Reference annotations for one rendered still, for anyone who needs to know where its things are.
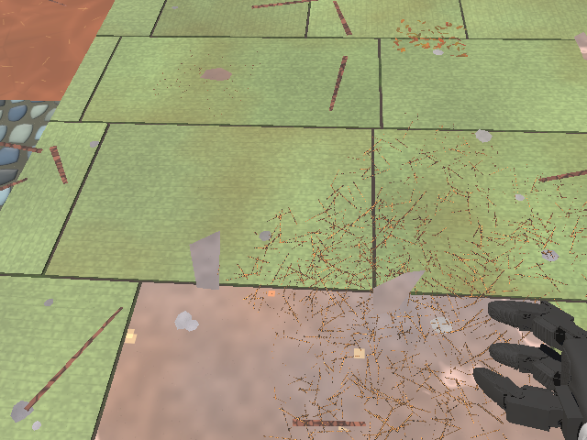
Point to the robot right hand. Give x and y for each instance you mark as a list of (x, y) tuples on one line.
[(565, 374)]

